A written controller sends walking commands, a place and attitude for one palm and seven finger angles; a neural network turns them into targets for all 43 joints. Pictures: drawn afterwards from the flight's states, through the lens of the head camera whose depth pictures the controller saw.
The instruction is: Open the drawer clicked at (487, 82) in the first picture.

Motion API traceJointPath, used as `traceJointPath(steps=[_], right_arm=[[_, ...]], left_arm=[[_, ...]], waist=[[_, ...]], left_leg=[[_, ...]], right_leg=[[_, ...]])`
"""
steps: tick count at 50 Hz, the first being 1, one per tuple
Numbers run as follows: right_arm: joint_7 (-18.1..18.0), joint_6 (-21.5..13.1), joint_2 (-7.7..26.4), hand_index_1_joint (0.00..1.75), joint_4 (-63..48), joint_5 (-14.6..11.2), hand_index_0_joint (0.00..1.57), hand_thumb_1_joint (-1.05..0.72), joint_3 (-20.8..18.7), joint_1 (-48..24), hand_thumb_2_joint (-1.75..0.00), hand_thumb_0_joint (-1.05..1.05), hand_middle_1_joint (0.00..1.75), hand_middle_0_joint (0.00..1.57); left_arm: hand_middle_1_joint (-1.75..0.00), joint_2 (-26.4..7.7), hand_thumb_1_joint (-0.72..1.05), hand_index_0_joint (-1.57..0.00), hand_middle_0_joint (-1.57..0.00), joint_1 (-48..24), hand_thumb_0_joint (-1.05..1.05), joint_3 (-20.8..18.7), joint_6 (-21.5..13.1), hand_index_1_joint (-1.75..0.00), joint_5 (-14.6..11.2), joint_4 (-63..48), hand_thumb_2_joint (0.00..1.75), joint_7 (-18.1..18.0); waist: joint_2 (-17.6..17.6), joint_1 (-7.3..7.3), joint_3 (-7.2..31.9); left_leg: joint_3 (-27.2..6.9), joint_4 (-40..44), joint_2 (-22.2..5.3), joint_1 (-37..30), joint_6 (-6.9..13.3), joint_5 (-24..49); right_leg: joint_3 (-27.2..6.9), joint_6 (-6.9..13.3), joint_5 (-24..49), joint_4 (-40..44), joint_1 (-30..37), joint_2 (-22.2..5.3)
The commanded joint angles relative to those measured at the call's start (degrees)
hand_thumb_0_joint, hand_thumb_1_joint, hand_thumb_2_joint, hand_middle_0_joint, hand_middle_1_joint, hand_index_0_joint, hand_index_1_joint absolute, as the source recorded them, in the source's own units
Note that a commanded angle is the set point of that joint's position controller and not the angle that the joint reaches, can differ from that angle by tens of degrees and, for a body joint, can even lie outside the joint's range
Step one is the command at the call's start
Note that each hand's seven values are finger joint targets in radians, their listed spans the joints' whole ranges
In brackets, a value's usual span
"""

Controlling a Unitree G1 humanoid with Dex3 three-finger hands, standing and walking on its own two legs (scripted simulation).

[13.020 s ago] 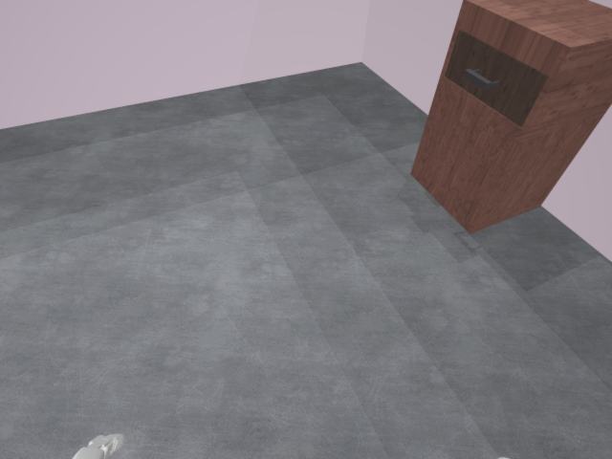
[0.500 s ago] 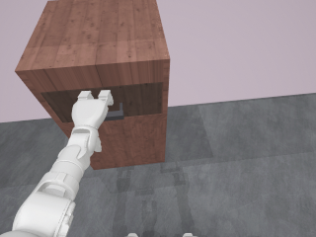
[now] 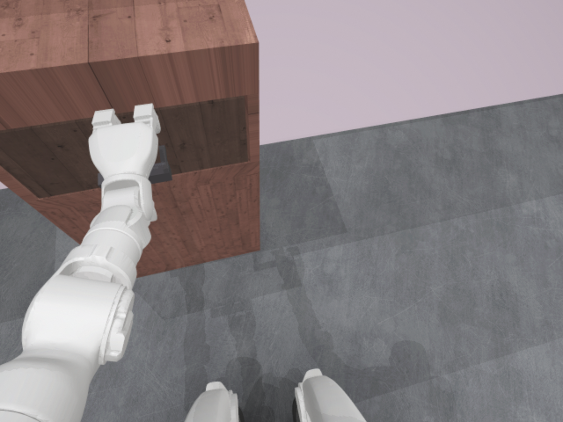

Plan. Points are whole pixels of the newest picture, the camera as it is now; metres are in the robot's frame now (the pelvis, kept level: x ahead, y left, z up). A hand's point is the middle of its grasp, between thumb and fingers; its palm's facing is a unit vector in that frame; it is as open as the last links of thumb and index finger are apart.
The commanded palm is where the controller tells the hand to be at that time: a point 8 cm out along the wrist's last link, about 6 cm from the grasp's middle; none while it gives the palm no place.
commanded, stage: move the hooked fingers above the handle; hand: left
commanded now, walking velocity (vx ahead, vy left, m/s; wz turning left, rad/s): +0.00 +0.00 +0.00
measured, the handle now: (135, 166) +0.55 +0.19 -0.06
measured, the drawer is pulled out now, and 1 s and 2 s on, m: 0.00 0.00 0.00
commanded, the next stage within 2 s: none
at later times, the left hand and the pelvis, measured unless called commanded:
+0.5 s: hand (128, 173) +0.50 +0.19 -0.01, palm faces +0.01 +0.03 -1.00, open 13.8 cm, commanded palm +0.48 +0.18 +0.05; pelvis +0.00 +0.00 +0.00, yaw +0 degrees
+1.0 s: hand (124, 183) +0.49 +0.19 -0.02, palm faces -0.08 -0.01 -1.00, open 13.8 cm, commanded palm +0.47 +0.18 +0.05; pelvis +0.01 +0.00 +0.01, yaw +0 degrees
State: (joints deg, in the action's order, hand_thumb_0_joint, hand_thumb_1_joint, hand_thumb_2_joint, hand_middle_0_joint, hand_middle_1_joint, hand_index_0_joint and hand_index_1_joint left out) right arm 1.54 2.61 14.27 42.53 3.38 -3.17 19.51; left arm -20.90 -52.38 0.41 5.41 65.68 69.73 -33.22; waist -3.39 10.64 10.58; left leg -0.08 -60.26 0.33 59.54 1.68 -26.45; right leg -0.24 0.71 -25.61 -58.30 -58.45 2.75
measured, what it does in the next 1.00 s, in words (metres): stands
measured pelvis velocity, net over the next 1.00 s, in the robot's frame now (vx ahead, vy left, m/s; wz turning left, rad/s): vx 0.01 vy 0.00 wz -0.01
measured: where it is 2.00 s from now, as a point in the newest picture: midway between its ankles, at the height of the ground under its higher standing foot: outside the picture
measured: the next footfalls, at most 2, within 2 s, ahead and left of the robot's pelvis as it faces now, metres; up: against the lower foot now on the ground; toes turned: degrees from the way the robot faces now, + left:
none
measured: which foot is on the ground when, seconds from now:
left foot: down 0.00-1.00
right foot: down 0.00-1.00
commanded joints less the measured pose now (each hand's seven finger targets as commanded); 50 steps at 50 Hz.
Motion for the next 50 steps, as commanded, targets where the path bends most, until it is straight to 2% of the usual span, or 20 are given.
traceJointPath(steps=[1,3,4,6,9,10,12,14,16,18,19,24,27,30,35,39,40,45,48,50], right_arm=[[0.0,0.3,9.1,0.3,-5.1,-0.6,0.2,-0.9,-2.5,7.6,-0.9,0.0,0.3,0.2],[-0.4,0.3,9.3,0.3,-5.3,-1.2,0.2,-0.9,-3.0,8.7,-0.9,0.0,0.3,0.2],[-0.7,0.2,9.1,0.3,-5.1,-1.3,0.2,-0.9,-3.2,9.2,-0.9,0.0,0.3,0.2],[-1.2,-0.2,9.2,0.3,-4.3,-1.6,0.2,-0.9,-3.6,10.2,-0.9,0.0,0.3,0.2],[-2.1,-1.4,8.5,0.3,-2.9,-1.2,0.2,-0.9,-3.9,10.5,-0.9,0.0,0.3,0.2],[-2.3,-1.7,8.6,0.3,-2.2,-1.2,0.2,-0.9,-3.9,11.0,-0.9,0.0,0.3,0.2],[-2.3,-1.9,8.3,0.3,-1.3,-0.9,0.2,-0.9,-3.6,10.7,-0.9,0.0,0.3,0.2],[-1.9,-1.9,8.3,0.3,-1.0,-0.6,0.2,-0.9,-3.5,10.5,-0.9,0.0,0.3,0.2],[-1.2,-1.4,8.1,0.3,-1.5,-0.4,0.2,-0.9,-3.0,9.9,-0.9,0.0,0.3,0.2],[-0.6,-0.9,8.3,0.3,-2.1,-0.1,0.2,-0.9,-2.5,8.9,-0.9,0.0,0.3,0.2],[-0.3,-0.4,8.7,0.3,-2.3,0.1,0.2,-0.9,-2.2,8.2,-0.9,0.0,0.3,0.2],[-0.2,0.9,8.9,0.3,-5.0,-0.9,0.2,-0.9,-2.1,7.5,-0.9,0.0,0.3,0.2],[-1.5,0.5,9.0,0.3,-5.6,-1.5,0.2,-0.9,-2.7,8.5,-0.9,0.0,0.3,0.2],[-2.6,-1.0,8.5,0.3,-4.1,-1.3,0.2,-0.9,-3.1,10.0,-0.9,0.0,0.3,0.2],[-2.5,-1.5,8.0,0.3,-1.7,-0.4,0.2,-0.9,-3.5,11.2,-0.9,0.0,0.3,0.2],[-0.9,-0.1,8.4,0.3,-2.0,-0.3,0.2,-0.9,-2.5,9.8,-0.9,0.0,0.3,0.2],[-0.7,0.2,8.4,0.3,-2.7,-0.4,0.2,-0.9,-2.4,9.6,-0.9,0.0,0.3,0.2],[-0.3,1.8,9.1,0.3,-4.7,-1.0,0.2,-0.9,-2.2,8.5,-0.9,0.0,0.3,0.2],[-1.2,1.4,8.8,0.3,-5.3,-1.4,0.2,-0.9,-2.5,8.4,-0.9,0.0,0.3,0.2],[-1.9,0.8,8.7,0.3,-5.1,-1.4,0.2,-0.9,-3.0,8.9,-0.9,0.0,0.3,0.2]], left_arm=[[-1.2,-19.2,-0.5,-0.3,-0.3,-20.1,0.0,-4.4,7.2,-1.2,-1.4,-8.9,0.3,-1.3],[-1.2,-17.3,-0.5,-0.3,-0.3,-20.5,0.0,-2.6,7.2,-1.2,-2.9,-11.7,0.3,1.9],[-1.2,-13.4,-0.5,-0.3,-0.3,-20.9,0.0,0.4,6.4,-1.2,-4.0,-12.5,0.3,3.9],[-1.2,-11.1,-0.5,-0.3,-0.3,-21.2,0.0,2.4,3.6,-1.2,-5.4,-15.3,0.3,6.8],[-1.2,-4.1,-0.5,-0.3,-0.3,-24.8,0.0,8.3,-2.4,-1.2,-6.0,-19.7,0.3,9.2],[-1.2,-5.8,-0.5,-0.3,-0.3,-24.4,0.0,6.9,-4.3,-1.2,-5.3,-19.7,0.3,8.9],[-1.2,-3.6,-0.5,-0.3,-0.3,-24.5,0.0,8.5,-6.2,-1.2,-3.5,-17.1,0.3,7.5],[-1.2,-8.9,-0.5,-0.3,-0.3,-23.9,0.0,3.2,-6.7,-1.2,-1.6,-15.2,0.3,4.5],[-1.2,-9.6,-0.5,-0.3,-0.3,-22.8,0.0,1.6,-4.7,-1.2,-0.3,-11.8,0.3,0.9],[-1.2,-10.9,-0.5,-0.3,-0.3,-21.0,0.0,-0.4,-0.8,-1.2,-0.3,-7.5,0.3,-2.1],[-1.2,-14.2,-0.5,-0.3,-0.3,-20.2,0.0,-3.0,1.6,-1.2,-0.5,-5.7,0.3,-3.0],[-1.2,-13.9,-0.5,-0.3,-0.3,-23.1,0.0,0.0,8.9,-1.2,-2.2,-6.3,0.3,-0.6],[-1.2,-13.6,-0.5,-0.3,-0.3,-25.9,0.0,1.5,6.1,-1.2,-4.6,-12.7,0.3,4.5],[-1.2,-7.8,-0.5,-0.3,-0.3,-29.2,0.0,6.6,-0.5,-1.2,-5.7,-18.9,0.3,8.3],[-1.2,-7.4,-0.5,-0.3,-0.3,-24.8,0.0,4.9,-6.8,-1.2,-2.5,-17.9,0.3,6.1],[-1.2,-13.1,-0.5,-0.3,-0.3,-15.6,0.0,-2.2,-1.6,-1.2,-1.9,-7.8,0.3,0.8],[-1.2,-12.3,-0.5,-0.3,-0.3,-15.5,0.0,-1.2,0.3,-1.2,-1.6,-6.5,0.3,0.0],[-1.2,-16.4,-0.5,-0.3,-0.3,-17.9,0.0,-2.5,6.5,-1.2,-2.1,-8.6,0.3,-0.2],[-1.2,-17.1,-0.5,-0.3,-0.3,-20.6,0.0,-2.3,4.8,-1.2,-3.5,-13.8,0.3,2.5],[-1.2,-14.9,-0.5,-0.3,-0.3,-22.3,0.0,-0.6,1.2,-1.2,-4.0,-18.2,0.3,4.3]], waist=[[-2.1,-3.54,33.8],[-1.3,-2.6,35.6],[-0.2,-1.2,35.5],[1.1,-0.29,33.7],[1.1,2.08,28.0],[-0.2,1.52,26.4],[-1.4,1.98,20.5],[-4.4,-0.12,19.6],[-5.9,-0.6,20.0],[-4.1,-1.05,19.6],[-3.4,-2.21,20.8],[-1.0,-0.98,29.3],[0.8,0.52,34.2],[0.0,2.73,32.9],[-5.1,1.13,26.3],[-1.8,-2.44,22.1],[-1.1,-1.89,21.0],[0.0,-2.7,27.7],[1.4,-1.81,30.4],[0.1,-0.93,32.5]], left_leg=[[1.2,6.6,1.1,-19.0,0.8,25.9],[1.0,7.2,0.6,-22.5,0.9,27.6],[0.2,7.3,0.3,-24.5,1.0,28.5],[-0.3,7.9,-0.1,-26.2,1.2,27.0],[-1.6,8.4,-0.7,-28.7,1.5,24.6],[-2.0,8.3,-0.9,-28.9,1.3,23.9],[-2.8,8.0,-0.8,-27.0,1.0,21.0],[-2.8,7.8,-0.5,-25.1,0.5,21.3],[-2.7,7.1,-0.3,-23.6,0.1,22.3],[-1.8,6.9,0.0,-20.7,0.1,22.4],[-1.3,6.9,0.4,-19.1,0.2,22.6],[0.3,7.1,0.8,-20.6,0.7,24.6],[0.4,7.2,0.6,-23.5,1.3,24.7],[-1.1,6.8,0.0,-27.0,1.7,24.3],[-2.2,5.5,-0.6,-28.5,0.8,28.3],[-0.9,6.2,0.3,-19.9,0.4,27.0],[-0.4,6.5,0.4,-18.6,0.5,26.6],[1.1,7.8,0.9,-19.1,0.8,26.1],[1.4,8.3,0.7,-20.9,1.3,25.0],[0.4,8.3,0.4,-24.5,1.3,25.6]], right_leg=[[1.3,1.0,27.1,7.0,22.7,0.5],[1.2,0.6,29.3,8.3,24.6,0.5],[1.4,0.6,29.2,9.0,23.7,0.7],[1.3,0.3,27.2,10.4,22.5,0.7],[1.6,0.5,21.9,11.5,16.4,0.7],[1.8,0.7,19.7,11.3,14.0,0.7],[2.4,1.3,15.1,10.7,8.4,0.8],[2.8,2.1,14.0,9.3,7.2,0.8],[3.1,2.4,14.2,8.0,6.2,0.9],[3.3,2.2,15.0,7.6,7.5,0.9],[3.1,2.2,16.2,7.1,9.9,0.8],[2.0,1.0,23.7,8.2,19.1,0.6],[0.8,0.2,27.3,9.7,23.6,0.3],[0.9,0.2,24.9,10.2,19.1,0.3],[2.2,1.3,21.4,8.6,10.3,0.8],[2.6,1.9,22.9,7.5,13.9,0.9],[2.6,1.7,23.7,7.6,14.3,0.9],[1.3,1.0,27.9,8.6,22.5,0.6],[0.4,0.3,29.7,10.1,26.3,0.2],[0.4,0.4,28.6,10.3,24.5,0.2]])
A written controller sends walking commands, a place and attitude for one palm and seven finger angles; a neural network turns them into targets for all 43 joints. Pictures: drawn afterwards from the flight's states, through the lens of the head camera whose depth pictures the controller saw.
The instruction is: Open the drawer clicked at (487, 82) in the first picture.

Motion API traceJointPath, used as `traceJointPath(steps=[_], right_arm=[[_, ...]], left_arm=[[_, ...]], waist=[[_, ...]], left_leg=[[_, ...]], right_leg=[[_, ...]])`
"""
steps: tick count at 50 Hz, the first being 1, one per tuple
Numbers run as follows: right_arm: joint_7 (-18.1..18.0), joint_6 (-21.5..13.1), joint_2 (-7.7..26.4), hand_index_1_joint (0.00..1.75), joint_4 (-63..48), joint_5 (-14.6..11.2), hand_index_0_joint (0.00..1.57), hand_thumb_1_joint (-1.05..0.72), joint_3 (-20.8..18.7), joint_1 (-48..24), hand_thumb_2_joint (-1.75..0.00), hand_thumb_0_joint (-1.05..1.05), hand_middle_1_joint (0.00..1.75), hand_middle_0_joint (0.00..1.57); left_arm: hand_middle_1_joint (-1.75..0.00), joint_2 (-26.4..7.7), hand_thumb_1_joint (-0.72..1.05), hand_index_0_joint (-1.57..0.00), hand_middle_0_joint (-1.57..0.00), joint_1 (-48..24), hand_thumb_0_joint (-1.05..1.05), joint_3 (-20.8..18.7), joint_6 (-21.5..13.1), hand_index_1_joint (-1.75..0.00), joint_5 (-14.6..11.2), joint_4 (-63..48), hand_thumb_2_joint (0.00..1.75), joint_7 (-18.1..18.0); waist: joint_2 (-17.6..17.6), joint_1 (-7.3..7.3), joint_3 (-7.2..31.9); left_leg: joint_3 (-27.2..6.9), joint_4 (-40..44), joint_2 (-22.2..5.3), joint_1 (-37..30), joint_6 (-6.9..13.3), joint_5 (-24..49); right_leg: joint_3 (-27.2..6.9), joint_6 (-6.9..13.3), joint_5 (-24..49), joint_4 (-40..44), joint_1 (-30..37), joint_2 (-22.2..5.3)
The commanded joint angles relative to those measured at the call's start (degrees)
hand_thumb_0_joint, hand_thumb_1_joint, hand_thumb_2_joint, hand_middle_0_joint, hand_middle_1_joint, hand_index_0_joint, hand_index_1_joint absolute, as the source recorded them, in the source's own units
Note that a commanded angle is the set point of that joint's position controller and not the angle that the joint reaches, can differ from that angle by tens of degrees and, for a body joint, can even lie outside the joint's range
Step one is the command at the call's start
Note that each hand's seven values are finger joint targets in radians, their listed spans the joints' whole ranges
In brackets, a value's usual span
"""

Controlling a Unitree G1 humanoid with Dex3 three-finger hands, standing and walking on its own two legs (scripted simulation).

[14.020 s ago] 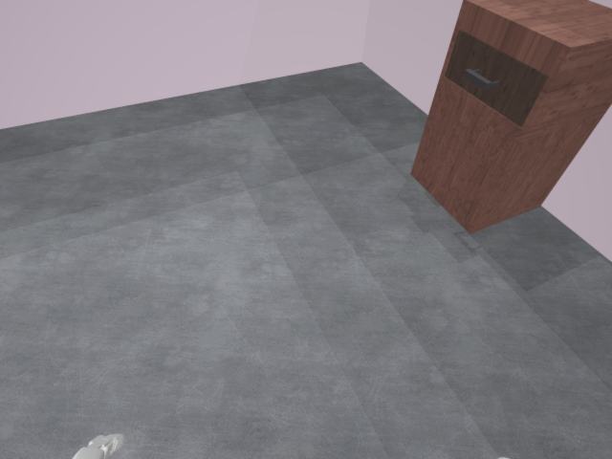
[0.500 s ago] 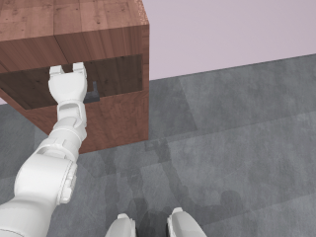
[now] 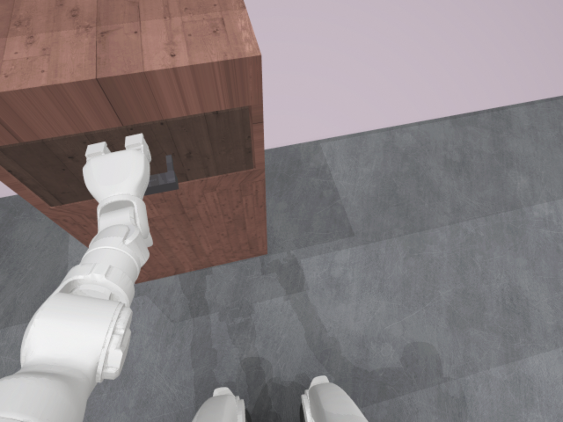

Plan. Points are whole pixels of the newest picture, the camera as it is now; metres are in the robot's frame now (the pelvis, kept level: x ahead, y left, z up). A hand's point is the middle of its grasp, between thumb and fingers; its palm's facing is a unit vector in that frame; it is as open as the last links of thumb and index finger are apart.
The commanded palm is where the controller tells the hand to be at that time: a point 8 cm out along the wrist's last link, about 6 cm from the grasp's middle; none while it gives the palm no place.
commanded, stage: move the hooked fingers above the handle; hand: left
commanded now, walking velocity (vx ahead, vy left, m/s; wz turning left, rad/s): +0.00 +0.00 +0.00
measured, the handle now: (142, 175) +0.54 +0.20 -0.07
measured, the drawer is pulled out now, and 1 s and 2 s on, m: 0.00 0.00 0.00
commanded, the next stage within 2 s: none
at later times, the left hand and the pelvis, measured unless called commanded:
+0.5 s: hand (136, 185) +0.49 +0.19 -0.02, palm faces -0.01 -0.03 -1.00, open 13.8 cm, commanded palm +0.47 +0.19 +0.04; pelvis -0.01 +0.00 -0.01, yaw +1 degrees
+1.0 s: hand (128, 179) +0.49 +0.20 -0.01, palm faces +0.07 +0.00 -1.00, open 13.8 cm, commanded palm +0.46 +0.19 +0.04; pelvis +0.00 +0.00 -0.01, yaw +0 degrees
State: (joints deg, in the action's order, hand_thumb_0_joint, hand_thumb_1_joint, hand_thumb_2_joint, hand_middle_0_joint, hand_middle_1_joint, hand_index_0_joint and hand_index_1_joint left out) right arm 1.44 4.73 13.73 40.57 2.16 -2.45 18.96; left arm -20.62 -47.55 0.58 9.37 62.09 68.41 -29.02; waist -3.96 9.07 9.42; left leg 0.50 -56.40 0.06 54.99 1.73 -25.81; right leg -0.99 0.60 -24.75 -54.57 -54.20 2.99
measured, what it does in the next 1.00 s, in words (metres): stands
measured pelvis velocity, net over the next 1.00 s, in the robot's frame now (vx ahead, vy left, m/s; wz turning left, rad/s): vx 0.00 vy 0.00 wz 0.01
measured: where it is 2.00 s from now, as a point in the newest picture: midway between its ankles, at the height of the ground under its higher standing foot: outside the picture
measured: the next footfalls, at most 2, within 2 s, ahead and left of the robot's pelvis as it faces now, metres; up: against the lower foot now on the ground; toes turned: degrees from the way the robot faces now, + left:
none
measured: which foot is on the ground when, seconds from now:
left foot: down 0.00-1.00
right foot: down 0.00-1.00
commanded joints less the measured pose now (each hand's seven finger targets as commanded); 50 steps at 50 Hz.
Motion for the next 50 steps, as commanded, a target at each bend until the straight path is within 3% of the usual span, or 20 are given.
traceJointPath(steps=[1,4,5,11,14,16,19,22,25,27,29,31,34,35,38,40,41,45,48,50], right_arm=[[-2.0,-1.8,9.0,0.3,-2.8,-0.2,0.2,-0.9,-4.0,9.4,-0.9,0.0,0.3,0.2],[-2.3,-2.9,8.6,0.3,-1.2,0.1,0.2,-0.9,-4.4,9.9,-0.9,0.0,0.3,0.2],[-2.2,-3.1,8.6,0.3,-0.7,0.1,0.2,-0.9,-4.5,10.1,-0.9,0.0,0.3,0.2],[-0.9,-2.7,8.9,0.3,-0.1,0.1,0.2,-0.9,-3.8,9.3,-0.9,0.0,0.3,0.2],[-0.7,-2.5,9.4,0.3,-0.7,0.2,0.2,-0.9,-3.4,8.9,-0.9,0.0,0.3,0.2],[-0.7,-2.5,9.3,0.3,-1.4,0.3,0.2,-0.9,-3.5,8.9,-0.9,0.0,0.3,0.2],[-1.0,-2.5,9.3,0.3,-1.7,0.5,0.2,-0.9,-3.6,8.9,-0.9,0.0,0.3,0.2],[-1.3,-2.6,9.2,0.3,-1.8,0.5,0.2,-0.9,-3.5,9.2,-0.9,0.0,0.3,0.2],[-1.3,-2.3,9.5,0.3,-1.3,0.4,0.2,-0.9,-3.2,9.5,-0.9,0.0,0.3,0.2],[-1.2,-2.1,9.6,0.3,-1.2,0.1,0.2,-0.9,-2.9,9.5,-0.9,0.0,0.3,0.2],[-1.1,-2.0,9.7,0.3,-1.2,-0.1,0.2,-0.9,-2.9,9.6,-0.9,0.0,0.3,0.2],[-1.3,-2.2,9.6,0.3,-1.5,-0.4,0.2,-0.9,-3.0,10.1,-0.9,0.0,0.3,0.2],[-1.4,-2.7,9.1,0.3,-1.4,-0.2,0.2,-0.9,-3.5,10.4,-0.9,0.0,0.3,0.2],[-1.5,-2.9,9.3,0.3,-1.0,-0.2,0.2,-0.9,-3.6,10.9,-0.9,0.0,0.3,0.2],[-1.6,-3.2,9.1,0.3,-0.6,0.3,0.2,-0.9,-4.2,11.1,-0.9,0.0,0.3,0.2],[-1.5,-3.2,9.1,0.3,-0.3,0.6,0.2,-0.9,-4.3,11.2,-0.9,0.0,0.3,0.2],[-1.3,-3.0,8.9,0.3,-0.1,0.8,0.2,-0.9,-4.1,10.8,-0.9,0.0,0.3,0.2],[-0.7,-2.2,9.4,0.3,0.1,1.3,0.2,-0.9,-3.3,9.0,-0.9,0.0,0.3,0.2],[-0.1,-1.5,9.3,0.3,-0.7,1.0,0.2,-0.9,-3.3,8.1,-0.9,0.0,0.3,0.2],[0.0,-1.0,9.5,0.3,-1.3,0.2,0.2,-0.9,-3.3,8.4,-0.9,0.0,0.3,0.2]], left_arm=[[-1.2,-12.7,-0.5,-0.3,-0.3,-26.2,0.0,0.9,-4.4,-1.2,-0.4,-17.1,0.3,0.8],[-1.2,-7.9,-0.5,-0.3,-0.3,-26.9,0.0,4.7,-8.4,-1.2,0.3,-17.8,0.3,1.3],[-1.2,-8.3,-0.5,-0.3,-0.3,-25.4,0.0,3.8,-9.2,-1.2,0.5,-17.0,0.3,0.9],[-1.2,-6.9,-0.5,-0.3,-0.3,-24.4,0.0,4.2,-5.9,-1.2,1.4,-7.5,0.3,-2.7],[-1.2,-11.0,-0.5,-0.3,-0.3,-27.4,0.0,1.4,-3.4,-1.2,1.2,-6.6,0.3,-3.9],[-1.2,-11.5,-0.5,-0.3,-0.3,-29.6,0.0,1.5,-3.0,-1.2,1.4,-8.7,0.3,-4.0],[-1.2,-13.1,-0.5,-0.3,-0.3,-33.6,0.0,0.9,-3.4,-1.2,1.6,-12.5,0.3,-3.7],[-1.2,-14.5,-0.5,-0.3,-0.3,-31.7,0.0,-0.3,-3.9,-1.2,1.4,-13.5,0.3,-3.5],[-1.2,-15.3,-0.5,-0.3,-0.3,-28.5,0.0,-1.1,-2.9,-1.2,1.2,-10.3,0.3,-3.0],[-1.2,-14.0,-0.5,-0.3,-0.3,-24.9,0.0,-0.1,-1.5,-1.2,0.6,-6.4,0.3,-2.3],[-1.2,-13.5,-0.5,-0.3,-0.3,-24.4,0.0,0.4,-1.1,-1.2,-0.1,-5.9,0.3,-1.1],[-1.2,-11.2,-0.5,-0.3,-0.3,-23.7,0.0,2.6,-1.5,-1.2,-0.5,-5.9,0.3,0.4],[-1.2,-6.9,-0.5,-0.3,-0.3,-25.6,0.0,5.7,-4.7,-1.2,-1.6,-9.3,0.3,2.7],[-1.2,-8.6,-0.5,-0.3,-0.3,-25.9,0.0,4.4,-6.2,-1.2,-1.3,-10.9,0.3,2.9],[-1.2,-8.4,-0.5,-0.3,-0.3,-27.6,0.0,4.0,-9.9,-1.2,-0.2,-15.6,0.3,1.9],[-1.2,-11.8,-0.5,-0.3,-0.3,-27.7,0.0,0.5,-11.2,-1.2,1.2,-17.1,0.3,-0.6],[-1.2,-11.5,-0.5,-0.3,-0.3,-27.9,0.0,0.6,-10.9,-1.2,2.0,-16.2,0.3,-2.1],[-1.2,-18.5,-0.5,-0.3,-0.3,-26.3,0.0,-5.6,-5.5,-1.2,3.1,-12.2,0.3,-7.9],[-1.2,-15.9,-0.5,-0.3,-0.3,-24.7,0.0,-3.2,0.4,-1.2,2.7,-9.7,0.3,-8.2],[-1.2,-14.7,-0.5,-0.3,-0.3,-22.6,0.0,-1.6,3.4,-1.2,1.2,-7.5,0.3,-5.5]], waist=[[0.3,0.86,32.5],[-0.3,2.29,28.2],[-0.9,1.8,27.3],[-1.1,1.95,19.2],[-0.4,1.81,21.2],[-2.6,1.63,25.6],[-4.0,2.06,30.2],[-3.9,1.34,33.2],[-1.7,1.01,30.6],[0.5,0.99,26.4],[0.8,0.82,25.7],[2.3,1.71,24.6],[1.1,2.58,24.5],[0.3,2.24,25.6],[-2.4,1.72,27.4],[-4.3,0.6,28.9],[-5.3,0.72,27.9],[-3.6,-1.08,28.0],[-3.4,-1.13,29.8],[-1.7,-0.8,31.4]], left_leg=[[-0.3,4.4,0.5,-21.0,1.3,24.4],[-1.4,4.1,0.0,-22.8,1.1,23.8],[-1.4,3.8,0.0,-22.5,1.0,23.3],[-1.8,4.3,0.4,-17.1,0.5,18.8],[-1.7,4.1,0.7,-15.5,0.6,18.2],[-1.4,3.7,0.7,-17.6,0.6,19.7],[-2.0,3.0,0.4,-20.5,0.6,21.9],[-1.6,2.7,0.4,-20.9,0.7,23.1],[-1.6,3.2,0.4,-19.2,0.7,22.8],[-0.8,3.9,0.6,-16.1,0.9,21.0],[-0.7,4.4,0.7,-15.9,0.9,20.9],[-0.6,4.6,0.6,-15.8,1.1,20.5],[-1.3,4.3,0.3,-17.9,1.1,20.6],[-1.5,4.1,0.1,-19.1,1.0,21.3],[-2.6,3.3,-0.3,-22.1,0.6,23.6],[-3.1,2.6,-0.5,-23.1,0.2,26.0],[-3.0,2.3,-0.4,-22.4,0.1,26.1],[-1.6,2.0,0.4,-16.8,0.2,25.2],[-0.5,2.8,0.6,-18.1,0.0,26.9],[0.2,3.6,0.7,-19.3,0.1,27.5]], right_leg=[[1.4,0.6,26.0,7.1,18.5,0.0],[2.0,0.9,21.6,7.2,12.6,0.2],[2.2,1.0,20.5,7.1,11.3,0.3],[3.3,1.8,14.4,6.6,5.7,0.6],[2.9,1.7,14.7,6.0,7.4,0.4],[2.8,1.6,16.3,5.5,8.5,0.5],[2.9,1.6,17.4,4.7,8.9,0.5],[2.6,1.3,19.3,4.7,11.2,0.5],[2.8,1.2,19.6,5.0,11.9,0.6],[2.6,1.0,19.7,6.1,13.0,0.5],[2.5,1.0,20.2,6.4,13.8,0.5],[2.3,0.8,20.7,7.1,13.9,0.5],[2.4,1.0,19.6,7.2,11.7,0.5],[2.4,1.1,19.4,6.7,10.9,0.5],[2.8,1.4,18.1,5.5,7.8,0.6],[3.2,1.8,18.2,4.2,6.4,0.7],[3.3,1.9,18.0,3.9,5.5,0.8],[3.3,1.8,19.6,2.7,8.8,0.6],[3.4,1.6,23.0,3.8,12.4,0.6],[2.9,1.1,26.0,5.1,16.2,0.6]])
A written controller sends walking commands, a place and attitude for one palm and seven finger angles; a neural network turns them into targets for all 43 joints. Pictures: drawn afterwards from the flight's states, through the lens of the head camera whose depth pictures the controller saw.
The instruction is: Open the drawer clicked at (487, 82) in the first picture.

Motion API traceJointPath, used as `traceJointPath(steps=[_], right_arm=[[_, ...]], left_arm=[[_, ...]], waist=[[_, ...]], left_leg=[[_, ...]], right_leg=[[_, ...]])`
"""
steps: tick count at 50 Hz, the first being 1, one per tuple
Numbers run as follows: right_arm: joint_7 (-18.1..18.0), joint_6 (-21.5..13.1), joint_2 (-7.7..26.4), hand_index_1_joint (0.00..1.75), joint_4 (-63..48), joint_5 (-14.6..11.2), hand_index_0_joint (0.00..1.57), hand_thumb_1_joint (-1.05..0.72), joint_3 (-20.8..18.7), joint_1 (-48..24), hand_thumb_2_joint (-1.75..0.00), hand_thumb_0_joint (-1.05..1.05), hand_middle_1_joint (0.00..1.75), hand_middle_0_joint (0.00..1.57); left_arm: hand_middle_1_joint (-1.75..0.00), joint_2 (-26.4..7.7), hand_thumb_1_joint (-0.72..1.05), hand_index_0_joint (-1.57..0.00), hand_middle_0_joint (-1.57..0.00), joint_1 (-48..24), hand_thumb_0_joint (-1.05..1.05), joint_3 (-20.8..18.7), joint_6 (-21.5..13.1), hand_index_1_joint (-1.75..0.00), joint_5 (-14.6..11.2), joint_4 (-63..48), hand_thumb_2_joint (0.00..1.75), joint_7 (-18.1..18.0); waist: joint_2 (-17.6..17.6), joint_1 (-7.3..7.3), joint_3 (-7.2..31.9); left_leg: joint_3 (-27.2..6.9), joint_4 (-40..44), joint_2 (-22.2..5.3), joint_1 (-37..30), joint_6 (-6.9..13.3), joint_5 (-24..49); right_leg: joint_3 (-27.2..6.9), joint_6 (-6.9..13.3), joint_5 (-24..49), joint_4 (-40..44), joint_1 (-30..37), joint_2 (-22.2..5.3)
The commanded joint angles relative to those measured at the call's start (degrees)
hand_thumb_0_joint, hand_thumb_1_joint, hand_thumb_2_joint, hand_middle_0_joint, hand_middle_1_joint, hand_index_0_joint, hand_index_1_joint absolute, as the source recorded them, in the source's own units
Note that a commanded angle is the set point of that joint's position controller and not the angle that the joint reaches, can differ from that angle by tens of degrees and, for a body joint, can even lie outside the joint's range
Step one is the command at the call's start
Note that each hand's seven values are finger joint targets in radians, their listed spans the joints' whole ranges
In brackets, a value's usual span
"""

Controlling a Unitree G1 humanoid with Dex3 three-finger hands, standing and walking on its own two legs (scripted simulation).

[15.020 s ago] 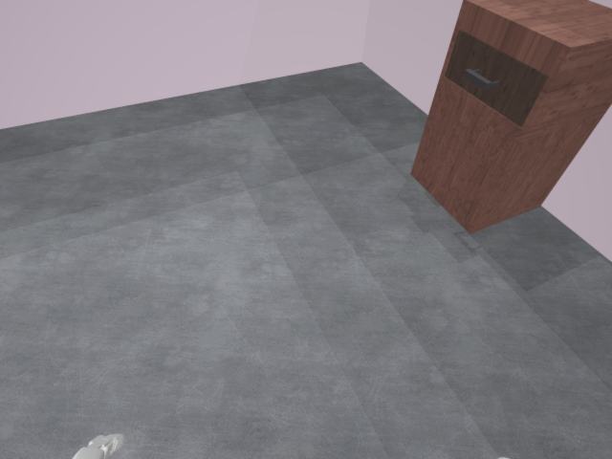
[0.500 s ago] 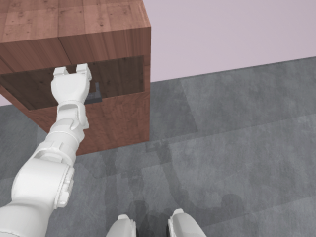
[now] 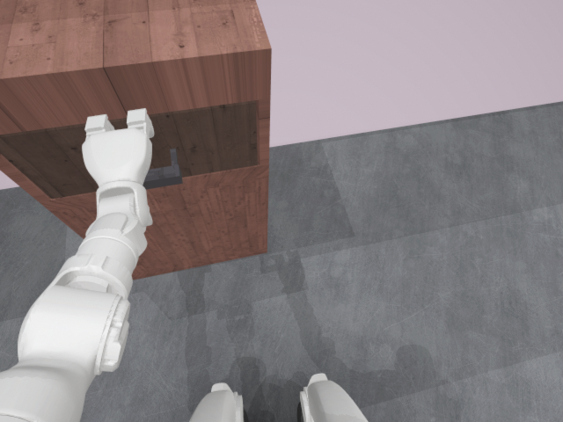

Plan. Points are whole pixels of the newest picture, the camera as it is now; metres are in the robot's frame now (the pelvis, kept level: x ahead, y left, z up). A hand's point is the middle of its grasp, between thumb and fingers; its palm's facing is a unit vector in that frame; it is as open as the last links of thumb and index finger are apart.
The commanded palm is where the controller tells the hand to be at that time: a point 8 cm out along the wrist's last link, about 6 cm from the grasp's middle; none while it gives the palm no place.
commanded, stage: move the hooked fingers above the handle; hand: left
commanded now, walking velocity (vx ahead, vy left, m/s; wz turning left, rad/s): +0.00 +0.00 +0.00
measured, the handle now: (146, 169) +0.54 +0.19 -0.06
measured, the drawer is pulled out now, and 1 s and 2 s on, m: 0.00 0.00 0.00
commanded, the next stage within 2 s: lower the fingers behind the handle in 1.54 s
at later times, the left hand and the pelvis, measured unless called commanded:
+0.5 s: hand (132, 179) +0.49 +0.19 -0.01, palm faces +0.02 +0.08 -1.00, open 13.8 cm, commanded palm +0.46 +0.18 +0.05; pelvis -0.01 +0.00 +0.00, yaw +0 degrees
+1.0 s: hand (126, 190) +0.48 +0.20 -0.02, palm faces -0.03 +0.05 -1.00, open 13.8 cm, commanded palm +0.46 +0.18 +0.05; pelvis -0.01 -0.01 +0.00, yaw +0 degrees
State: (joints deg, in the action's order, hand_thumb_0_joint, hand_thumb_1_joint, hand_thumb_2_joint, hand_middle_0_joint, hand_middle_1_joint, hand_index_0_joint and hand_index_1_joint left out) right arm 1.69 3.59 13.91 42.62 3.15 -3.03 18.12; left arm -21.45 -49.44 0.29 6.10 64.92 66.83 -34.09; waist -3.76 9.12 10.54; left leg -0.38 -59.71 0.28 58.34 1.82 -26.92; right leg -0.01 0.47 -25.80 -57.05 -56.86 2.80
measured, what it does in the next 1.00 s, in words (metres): stands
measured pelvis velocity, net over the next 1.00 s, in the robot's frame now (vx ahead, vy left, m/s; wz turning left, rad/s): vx -0.01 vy -0.01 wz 0.00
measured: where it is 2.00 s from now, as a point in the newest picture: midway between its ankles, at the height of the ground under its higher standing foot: outside the picture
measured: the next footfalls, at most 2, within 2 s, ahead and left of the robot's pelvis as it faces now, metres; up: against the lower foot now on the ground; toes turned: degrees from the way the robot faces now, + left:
none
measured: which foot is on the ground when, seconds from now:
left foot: down 0.00-1.00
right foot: down 0.00-1.00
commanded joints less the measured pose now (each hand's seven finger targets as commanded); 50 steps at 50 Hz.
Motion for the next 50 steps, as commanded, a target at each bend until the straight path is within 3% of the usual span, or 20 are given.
traceJointPath(steps=[1,3,6,9,12,14,18,20,23,26,28,29,31,34,35,36,39,43,46,50], right_arm=[[-0.5,0.3,9.5,0.3,-3.6,-1.1,0.2,-0.9,-2.8,9.6,-0.9,0.0,0.3,0.2],[-0.9,0.1,9.3,0.3,-4.0,-1.7,0.2,-0.9,-3.1,10.2,-0.9,0.0,0.3,0.2],[-2.1,-0.9,9.0,0.3,-3.3,-1.7,0.2,-0.9,-3.4,10.4,-0.9,0.0,0.3,0.2],[-3.2,-2.0,8.7,0.3,-2.4,-1.1,0.2,-0.9,-3.6,10.7,-0.9,0.0,0.3,0.2],[-3.1,-2.6,8.1,0.3,-1.8,-0.3,0.2,-0.9,-3.5,10.9,-0.9,0.0,0.3,0.2],[-2.3,-2.1,8.2,0.3,-1.3,0.3,0.2,-0.9,-3.0,10.0,-0.9,0.0,0.3,0.2],[-1.0,-0.6,8.5,0.3,-3.4,0.8,0.2,-0.9,-1.6,6.8,-0.9,0.0,0.3,0.2],[-0.4,0.1,8.6,0.3,-4.4,0.1,0.2,-0.9,-1.4,6.1,-0.9,0.0,0.3,0.2],[-0.8,1.1,9.3,0.3,-5.1,-1.5,0.2,-0.9,-1.6,7.1,-0.9,0.0,0.3,0.2],[-2.7,0.5,9.2,0.3,-5.7,-2.3,0.2,-0.9,-2.3,8.4,-0.9,0.0,0.3,0.2],[-3.9,-0.9,8.9,0.3,-4.8,-2.3,0.2,-0.9,-2.7,9.4,-0.9,0.0,0.3,0.2],[-4.3,-1.8,8.4,0.3,-4.1,-2.1,0.2,-0.9,-2.9,9.6,-0.9,0.0,0.3,0.2],[-4.7,-3.2,8.4,0.3,-2.2,-1.7,0.2,-0.9,-3.2,10.3,-0.9,0.0,0.3,0.2],[-4.3,-3.5,7.8,0.3,-0.8,-1.1,0.2,-0.9,-3.3,10.8,-0.9,0.0,0.3,0.2],[-3.8,-3.5,7.7,0.3,-1.0,-0.9,0.2,-0.9,-3.3,10.9,-0.9,0.0,0.3,0.2],[-3.3,-3.2,8.0,0.3,-0.8,-0.9,0.2,-0.9,-3.2,10.7,-0.9,0.0,0.3,0.2],[-1.9,-2.2,8.6,0.3,-1.8,-0.1,0.2,-0.9,-2.2,9.2,-0.9,0.0,0.3,0.2],[-1.0,-0.8,8.8,0.3,-4.4,0.1,0.2,-0.9,-1.8,7.0,-0.9,0.0,0.3,0.2],[-1.2,-0.5,9.1,0.3,-5.1,-0.9,0.2,-0.9,-2.2,7.4,-0.9,0.0,0.3,0.2],[-2.7,-1.5,9.1,0.3,-4.1,-1.7,0.2,-0.9,-3.4,9.7,-0.9,0.0,0.3,0.2]], left_arm=[[-1.2,-12.6,-0.5,-0.3,-0.3,-21.0,0.0,0.3,7.5,-1.2,-2.6,-5.9,0.3,1.4],[-1.2,-7.1,-0.5,-0.3,-0.3,-21.8,0.0,5.3,7.1,-1.2,-5.2,-7.1,0.3,5.9],[-1.2,-0.1,-0.5,-0.3,-0.3,-25.6,0.0,11.6,1.2,-1.2,-7.7,-12.1,0.3,11.9],[-1.2,-2.7,-0.5,-0.3,-0.3,-28.7,0.0,10.1,-7.1,-1.2,-6.0,-18.2,0.3,13.2],[-1.2,-7.1,-0.5,-0.3,-0.3,-27.7,0.0,5.1,-11.9,-1.2,-1.1,-19.2,0.3,8.1],[-1.2,-13.0,-0.5,-0.3,-0.3,-25.0,0.0,-1.7,-10.1,-1.2,0.8,-14.9,0.3,2.4],[-1.2,-16.4,-0.5,-0.3,-0.3,-19.3,0.0,-5.5,1.8,-1.2,0.7,-5.7,0.3,-6.1],[-1.2,-16.5,-0.5,-0.3,-0.3,-19.0,0.0,-4.0,8.0,-1.2,0.7,-3.6,0.3,-6.3],[-1.2,-18.6,-0.5,-0.3,-0.3,-22.4,0.0,-3.1,12.7,-1.2,-2.7,-5.4,0.3,-1.0],[-1.2,-15.6,-0.5,-0.3,-0.3,-26.6,0.0,0.0,9.4,-1.2,-7.4,-12.2,0.3,6.8],[-1.2,-10.5,-0.5,-0.3,-0.3,-28.0,0.0,4.8,3.2,-1.2,-7.8,-16.7,0.3,11.4],[-1.2,-5.1,-0.5,-0.3,-0.3,-28.6,0.0,9.2,-0.3,-1.2,-7.7,-18.2,0.3,13.2],[-1.2,-1.6,-0.5,-0.3,-0.3,-26.5,0.0,11.8,-6.1,-1.2,-5.7,-18.0,0.3,14.3],[-1.2,-2.4,-0.5,-0.3,-0.3,-25.6,0.0,10.1,-10.7,-1.2,-2.6,-15.6,0.3,11.6],[-1.2,-2.1,-0.5,-0.3,-0.3,-24.1,0.0,9.2,-10.9,-1.2,-1.6,-13.1,0.3,9.8],[-1.2,-6.6,-0.5,-0.3,-0.3,-22.2,0.0,4.4,-10.2,-1.2,-1.0,-10.0,0.3,7.5],[-1.2,-13.4,-0.5,-0.3,-0.3,-19.9,0.0,-3.1,-4.7,-1.2,-0.7,-5.7,0.3,0.4],[-1.2,-16.6,-0.5,-0.3,-0.3,-21.9,0.0,-3.9,4.5,-1.2,1.3,-7.2,0.3,-5.0],[-1.2,-18.3,-0.5,-0.3,-0.3,-26.9,0.0,-3.5,7.9,-1.2,-0.4,-11.5,0.3,-2.7],[-1.2,-11.3,-0.5,-0.3,-0.3,-30.6,0.0,2.8,4.7,-1.2,-5.4,-17.1,0.3,5.0]], waist=[[-0.1,0.02,30.1],[2.7,1.83,28.8],[3.4,4.4,24.9],[-0.6,4.04,23.6],[-7.2,1.22,24.0],[-7.9,-1.1,23.2],[-1.2,-2.75,23.1],[-1.5,-3.33,27.3],[2.4,-1.81,32.9],[5.6,1.04,36.8],[5.5,2.73,34.0],[5.2,4.27,30.4],[2.2,4.38,22.9],[-3.0,3.08,17.5],[-3.4,2.67,16.9],[-3.4,1.42,15.7],[-4.2,-2.09,18.8],[-3.9,-3.04,27.8],[-1.9,-1.41,34.7],[1.2,2.55,38.4]], left_leg=[[1.0,7.6,0.4,-23.1,0.2,28.1],[1.0,8.4,0.4,-24.1,0.8,26.3],[-0.5,8.4,-0.1,-26.3,1.2,24.1],[-2.0,7.4,-0.5,-28.4,1.0,24.0],[-3.3,5.6,-0.9,-29.0,-0.2,27.8],[-3.3,4.6,-0.6,-25.0,-0.9,29.3],[0.1,5.1,0.8,-14.5,-0.3,24.4],[1.6,6.3,1.3,-14.9,-0.3,24.4],[2.4,8.0,1.3,-18.0,0.4,24.6],[2.0,9.0,1.2,-20.5,1.4,23.7],[1.1,9.4,0.8,-22.5,1.8,22.4],[0.3,9.1,0.6,-24.4,1.9,22.0],[-0.9,8.4,-0.2,-26.4,1.6,20.5],[-2.2,7.0,-0.5,-25.6,0.6,20.5],[-2.5,6.6,-0.4,-24.2,0.4,19.9],[-2.4,6.2,-0.4,-21.5,0.2,19.2],[-1.5,6.0,0.3,-16.4,-0.3,20.5],[1.0,5.5,1.0,-15.9,-0.2,23.5],[1.2,6.4,0.7,-20.4,0.2,24.6],[0.0,7.6,0.2,-27.4,1.0,25.2]], right_leg=[[1.8,0.9,27.4,8.6,20.1,0.8],[1.4,0.4,27.9,10.7,21.7,0.7],[1.2,0.3,24.5,11.4,17.2,0.5],[1.4,1.0,20.0,9.9,10.9,0.2],[2.4,2.1,17.0,6.5,4.3,0.6],[3.0,2.7,16.9,4.3,3.5,0.8],[2.6,2.2,19.1,4.1,11.3,0.6],[2.1,1.8,22.8,4.9,17.4,0.5],[0.9,0.4,28.6,8.3,26.5,0.1],[-1.1,-0.8,33.6,11.1,32.6,-0.5],[-1.2,-0.7,31.2,11.8,29.4,-0.6],[-0.8,-0.5,28.3,12.3,24.4,-0.5],[0.4,0.2,20.8,11.6,13.9,0.0],[1.8,1.7,14.6,9.5,5.0,0.2],[2.2,1.9,13.4,8.5,3.3,0.4],[2.3,2.2,12.7,7.7,2.7,0.5],[2.5,2.8,13.8,5.3,5.7,0.5],[1.8,2.0,20.4,4.5,14.0,0.5],[1.3,1.0,24.6,6.5,20.6,0.4],[0.5,0.1,26.9,10.0,23.0,0.3]])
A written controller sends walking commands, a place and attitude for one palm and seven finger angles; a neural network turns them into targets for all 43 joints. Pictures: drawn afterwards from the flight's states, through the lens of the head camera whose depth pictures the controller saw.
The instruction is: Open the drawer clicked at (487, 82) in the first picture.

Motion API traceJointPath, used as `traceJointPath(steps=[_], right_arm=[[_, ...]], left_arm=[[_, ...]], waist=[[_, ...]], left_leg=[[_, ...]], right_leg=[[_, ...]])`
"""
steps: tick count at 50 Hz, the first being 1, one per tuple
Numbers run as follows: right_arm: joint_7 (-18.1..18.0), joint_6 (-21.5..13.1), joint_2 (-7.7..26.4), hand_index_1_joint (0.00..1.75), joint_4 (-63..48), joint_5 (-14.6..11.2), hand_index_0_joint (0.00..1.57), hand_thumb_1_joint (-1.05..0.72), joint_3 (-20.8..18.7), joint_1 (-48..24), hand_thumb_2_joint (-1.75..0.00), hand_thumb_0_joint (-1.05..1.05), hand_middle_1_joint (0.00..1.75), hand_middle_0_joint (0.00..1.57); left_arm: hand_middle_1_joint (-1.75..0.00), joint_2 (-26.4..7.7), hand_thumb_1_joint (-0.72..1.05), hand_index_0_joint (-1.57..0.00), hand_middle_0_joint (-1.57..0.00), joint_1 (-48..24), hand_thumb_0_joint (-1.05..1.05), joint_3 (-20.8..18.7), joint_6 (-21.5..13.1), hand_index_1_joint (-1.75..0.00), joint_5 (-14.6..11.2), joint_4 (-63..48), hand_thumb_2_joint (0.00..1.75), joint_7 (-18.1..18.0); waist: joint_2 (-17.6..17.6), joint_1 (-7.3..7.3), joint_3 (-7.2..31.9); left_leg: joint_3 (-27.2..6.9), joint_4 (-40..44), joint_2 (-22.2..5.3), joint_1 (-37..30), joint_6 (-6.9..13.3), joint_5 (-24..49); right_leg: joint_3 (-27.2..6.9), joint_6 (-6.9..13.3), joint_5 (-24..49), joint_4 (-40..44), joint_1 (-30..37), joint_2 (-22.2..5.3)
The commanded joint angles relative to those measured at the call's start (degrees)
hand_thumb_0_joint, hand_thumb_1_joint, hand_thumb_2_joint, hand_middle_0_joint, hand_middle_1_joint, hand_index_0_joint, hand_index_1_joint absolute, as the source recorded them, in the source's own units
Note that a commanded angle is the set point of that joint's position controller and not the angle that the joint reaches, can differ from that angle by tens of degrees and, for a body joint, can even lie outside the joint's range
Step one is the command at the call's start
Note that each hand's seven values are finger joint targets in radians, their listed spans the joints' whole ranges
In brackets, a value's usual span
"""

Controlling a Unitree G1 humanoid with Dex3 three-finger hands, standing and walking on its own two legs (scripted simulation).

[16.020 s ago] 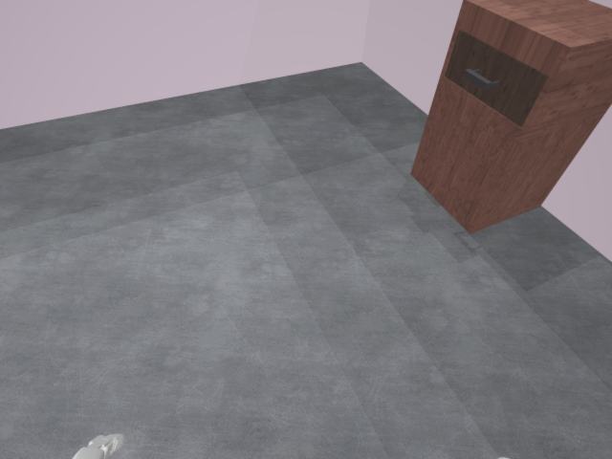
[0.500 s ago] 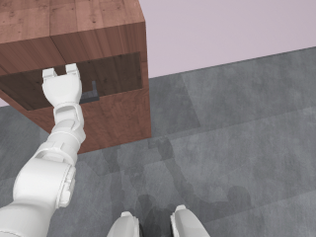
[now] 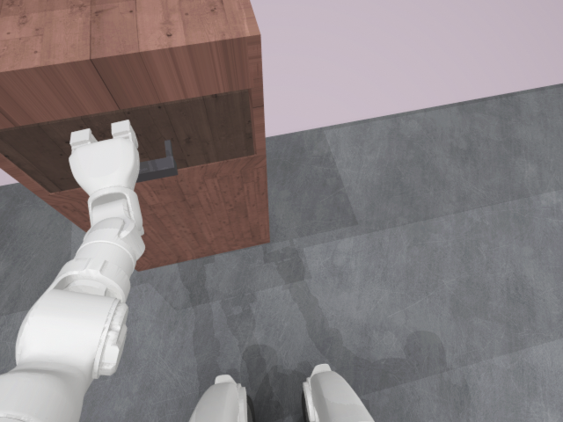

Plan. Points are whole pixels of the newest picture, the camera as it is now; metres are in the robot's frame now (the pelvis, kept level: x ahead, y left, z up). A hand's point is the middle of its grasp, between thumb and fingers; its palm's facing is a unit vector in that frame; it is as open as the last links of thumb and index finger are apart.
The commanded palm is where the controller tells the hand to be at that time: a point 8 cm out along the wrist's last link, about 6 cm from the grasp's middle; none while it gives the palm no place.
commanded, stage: move the hooked fingers above the handle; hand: left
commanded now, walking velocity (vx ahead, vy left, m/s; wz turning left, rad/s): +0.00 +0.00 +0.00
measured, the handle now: (141, 161) +0.55 +0.20 -0.07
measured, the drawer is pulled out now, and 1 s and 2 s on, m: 0.00 0.00 0.00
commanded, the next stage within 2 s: lower the fingers behind the handle in 0.54 s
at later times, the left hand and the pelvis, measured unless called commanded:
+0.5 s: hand (113, 183) +0.48 +0.22 -0.02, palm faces -0.04 +0.01 -1.00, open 13.8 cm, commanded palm +0.48 +0.19 +0.05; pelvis +0.01 +0.00 +0.00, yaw +0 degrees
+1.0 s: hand (131, 186) +0.49 +0.20 -0.04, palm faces -0.02 +0.01 -1.00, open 13.8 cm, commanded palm +0.47 +0.18 +0.02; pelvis +0.00 +0.00 -0.01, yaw +0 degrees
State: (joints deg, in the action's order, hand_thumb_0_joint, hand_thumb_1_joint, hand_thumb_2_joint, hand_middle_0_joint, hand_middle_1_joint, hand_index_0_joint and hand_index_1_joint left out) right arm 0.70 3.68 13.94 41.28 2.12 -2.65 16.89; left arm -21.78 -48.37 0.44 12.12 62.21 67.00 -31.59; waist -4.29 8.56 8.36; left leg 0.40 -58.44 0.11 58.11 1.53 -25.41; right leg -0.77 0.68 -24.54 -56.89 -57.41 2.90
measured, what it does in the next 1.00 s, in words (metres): stands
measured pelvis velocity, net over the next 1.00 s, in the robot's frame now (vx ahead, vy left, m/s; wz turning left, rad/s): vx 0.00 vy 0.00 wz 0.00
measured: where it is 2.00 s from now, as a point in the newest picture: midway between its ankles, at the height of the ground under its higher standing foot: outside the picture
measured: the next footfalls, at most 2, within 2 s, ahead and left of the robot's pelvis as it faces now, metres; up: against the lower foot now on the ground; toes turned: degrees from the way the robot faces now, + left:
none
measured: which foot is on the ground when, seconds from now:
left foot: down 0.00-1.00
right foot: down 0.00-1.00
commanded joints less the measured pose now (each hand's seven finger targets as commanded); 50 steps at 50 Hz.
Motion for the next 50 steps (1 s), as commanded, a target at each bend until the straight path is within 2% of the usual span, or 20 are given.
traceJointPath(steps=[1,4,7,9,10,11,14,18,20,24,26,29,32,33,34,36,37,39,45,50], right_arm=[[-2.2,-1.9,9.0,0.3,-2.2,-0.8,0.2,-0.9,-3.8,11.1,-0.9,0.0,0.3,0.2],[-2.8,-3.3,8.5,0.3,-0.3,-0.5,0.2,-0.9,-3.8,12.0,-0.9,0.0,0.3,0.2],[-2.8,-3.2,8.5,0.3,0.9,-0.2,0.2,-0.9,-3.2,12.3,-0.9,0.0,0.3,0.2],[-2.1,-2.9,8.4,0.3,0.8,-0.1,0.2,-0.9,-2.7,12.0,-0.9,0.0,0.3,0.2],[-1.7,-2.8,8.2,0.3,-0.3,0.0,0.2,-0.9,-2.5,11.8,-0.9,0.0,0.3,0.2],[-1.4,-2.5,8.6,0.3,-0.4,0.2,0.2,-0.9,-2.4,11.5,-0.9,0.0,0.3,0.2],[-0.7,-1.5,8.7,0.3,-2.5,0.8,0.2,-0.9,-1.9,10.2,-0.9,0.0,0.3,0.2],[-0.6,-1.0,8.8,0.3,-4.2,0.5,0.2,-0.9,-2.2,9.4,-0.9,0.0,0.3,0.2],[-1.1,-1.1,8.8,0.3,-4.2,0.2,0.2,-0.9,-2.8,9.8,-0.9,0.0,0.3,0.2],[-1.5,-2.2,8.6,0.3,-2.3,-0.2,0.2,-0.9,-4.2,11.4,-0.9,0.0,0.3,0.2],[-1.7,-2.8,8.6,0.3,-0.3,-0.2,0.2,-0.9,-4.6,12.1,-0.9,0.0,0.3,0.2],[-1.7,-3.1,8.4,0.3,1.0,-0.1,0.2,-0.9,-4.7,12.4,-0.9,0.0,0.3,0.2],[-1.5,-2.9,8.4,0.3,1.7,0.0,0.2,-0.9,-4.0,12.2,-0.9,0.0,0.3,0.2],[-1.3,-2.6,8.4,0.3,1.5,-0.1,0.2,-0.9,-3.7,12.3,-0.9,0.0,0.3,0.2],[-1.2,-2.2,8.9,0.3,1.3,0.1,0.2,-0.9,-3.4,11.7,-0.9,0.0,0.3,0.2],[-0.7,-1.9,8.5,0.3,-0.2,0.4,0.2,-0.9,-2.8,10.8,-0.9,0.0,0.3,0.2],[-0.6,-1.8,8.5,0.3,-0.9,0.6,0.2,-0.9,-2.6,10.4,-0.9,0.0,0.3,0.2],[-0.4,-1.6,8.7,0.3,-1.7,1.0,0.2,-0.9,-2.3,9.5,-0.9,0.0,0.3,0.2],[-0.3,-2.2,8.5,0.3,-2.9,1.0,0.2,-0.9,-3.0,9.5,-0.9,0.0,0.3,0.2],[-0.3,-3.3,8.6,0.3,-0.2,0.7,0.2,-0.9,-4.2,11.5,-0.9,0.0,0.3,0.2]], left_arm=[[-1.2,-8.8,-0.5,-0.3,-0.3,-30.9,0.0,4.5,-2.9,-1.2,-3.3,-17.2,0.3,4.3],[-1.2,0.0,-0.5,-0.3,-0.3,-30.7,0.0,12.0,-7.8,-1.2,-3.1,-16.0,0.3,7.7],[-1.2,-4.1,-0.5,-0.3,-0.3,-25.2,0.0,7.8,-10.3,-1.2,-0.7,-8.0,0.3,7.0],[-1.2,-6.3,-0.5,-0.3,-0.3,-24.1,0.0,5.0,-10.3,-1.2,0.4,-5.1,0.3,5.1],[-1.2,-5.4,-0.5,-0.3,-0.3,-22.5,0.0,5.2,-10.0,-1.2,0.9,-4.0,0.3,4.0],[-1.2,-10.3,-0.5,-0.3,-0.3,-21.2,0.0,0.7,-9.2,-1.2,1.3,-3.1,0.3,2.5],[-1.2,-15.9,-0.5,-0.3,-0.3,-18.5,0.0,-4.2,-6.0,-1.2,1.6,-4.5,0.3,-1.0],[-1.2,-20.2,-0.5,-0.3,-0.3,-21.4,0.0,-6.1,-3.1,-1.2,2.5,-10.8,0.3,-3.4],[-1.2,-20.9,-0.5,-0.3,-0.3,-24.2,0.0,-6.2,-3.3,-1.2,1.7,-14.8,0.3,-2.6],[-1.2,-12.0,-0.5,-0.3,-0.3,-27.4,0.0,0.6,-6.3,-1.2,-0.7,-19.5,0.3,1.3],[-1.2,-4.7,-0.5,-0.3,-0.3,-27.3,0.0,6.6,-7.6,-1.2,-1.7,-18.2,0.3,3.4],[-1.2,0.7,-0.5,-0.3,-0.3,-27.6,0.0,11.3,-9.2,-1.2,-2.1,-15.7,0.3,5.4],[-1.2,-0.6,-0.5,-0.3,-0.3,-26.3,0.0,9.7,-9.7,-1.2,-1.1,-10.2,0.3,5.0],[-1.2,-3.4,-0.5,-0.3,-0.3,-23.0,0.0,6.6,-9.2,-1.2,-0.4,-6.5,0.3,4.3],[-1.2,-7.2,-0.5,-0.3,-0.3,-22.5,0.0,3.2,-9.0,-1.2,-0.1,-5.8,0.3,3.5],[-1.2,-8.8,-0.5,-0.3,-0.3,-20.3,0.0,1.2,-8.2,-1.2,1.0,-4.4,0.3,1.3],[-1.2,-9.2,-0.5,-0.3,-0.3,-20.7,0.0,0.9,-7.7,-1.2,1.7,-4.5,0.3,0.0],[-1.2,-13.4,-0.5,-0.3,-0.3,-20.1,0.0,-2.7,-6.2,-1.2,2.4,-4.6,0.3,-2.1],[-1.2,-14.9,-0.5,-0.3,-0.3,-25.0,0.0,-3.5,-4.0,-1.2,2.6,-11.7,0.3,-4.7],[-1.2,-5.9,-0.5,-0.3,-0.3,-27.6,0.0,3.6,-5.1,-1.2,0.5,-11.9,0.3,-1.6]], waist=[[2.4,3.73,38.2],[1.5,5.78,27.9],[1.6,4.2,18.9],[-0.7,2.56,16.4],[-1.9,2.01,17.3],[-0.9,0.76,18.2],[-1.2,-2.44,25.9],[0.2,-2.6,33.5],[0.5,-1.64,37.2],[0.0,1.78,38.3],[-0.4,3.78,32.4],[-0.3,4.89,26.2],[-1.2,4.09,20.3],[-0.3,3.01,18.5],[-1.4,1.63,19.1],[-2.3,0.14,20.5],[-1.6,0.18,21.7],[-0.6,-1.22,24.3],[-1.0,-0.33,36.2],[-0.1,3.57,34.8]], left_leg=[[-1.2,6.6,0.2,-27.8,1.4,22.8],[-2.1,7.0,-0.2,-28.5,1.5,20.7],[-2.5,6.4,0.1,-22.0,1.2,16.9],[-2.4,6.5,0.3,-18.9,0.8,16.9],[-2.1,6.3,0.5,-18.2,0.8,17.3],[-1.6,5.7,0.4,-16.8,0.8,18.3],[-0.2,4.9,1.1,-14.7,0.8,21.7],[1.1,4.3,1.2,-15.4,1.0,23.1],[1.0,4.4,1.0,-17.8,1.1,24.0],[-0.6,5.1,0.2,-26.4,1.0,27.2],[-1.5,5.5,-0.5,-29.3,1.0,26.0],[-2.6,6.1,-0.6,-30.2,0.7,25.3],[-3.0,6.5,-0.3,-25.9,0.5,21.1],[-2.9,6.5,-0.1,-23.4,0.5,20.6],[-2.7,6.5,0.1,-21.8,0.3,20.7],[-1.9,5.7,0.4,-19.3,0.4,21.3],[-1.5,5.2,0.5,-17.8,0.5,20.9],[-0.9,4.4,0.8,-15.2,0.6,21.3],[-0.1,2.2,0.5,-17.9,0.7,24.0],[-1.7,1.8,-0.3,-22.9,0.7,24.0]], right_leg=[[1.3,-0.2,24.1,10.5,21.9,0.3],[2.0,0.1,18.6,11.6,13.7,0.3],[2.5,1.0,13.6,10.4,8.5,0.5],[2.8,1.8,13.1,9.1,7.3,0.5],[3.0,1.9,13.1,8.3,7.1,0.6],[2.7,2.0,14.5,7.5,8.3,0.6],[1.9,1.8,20.4,5.5,15.5,0.4],[0.9,0.8,26.0,5.6,22.7,0.2],[0.4,0.3,28.5,6.2,25.2,0.0],[1.1,0.2,28.2,8.4,22.0,0.2],[1.9,0.2,23.5,9.7,15.7,0.6],[2.7,0.7,19.3,10.6,10.8,0.8],[3.2,1.3,15.1,10.1,7.1,0.8],[3.3,1.6,14.9,9.5,7.4,0.9],[3.1,1.9,15.4,8.7,8.2,0.8],[3.0,2.1,16.5,7.1,9.1,0.8],[2.9,1.9,16.9,6.5,9.8,0.7],[2.4,1.8,19.1,5.1,12.9,0.5],[1.7,0.8,24.6,3.7,17.9,0.3],[2.4,0.5,21.4,5.3,12.1,0.6]])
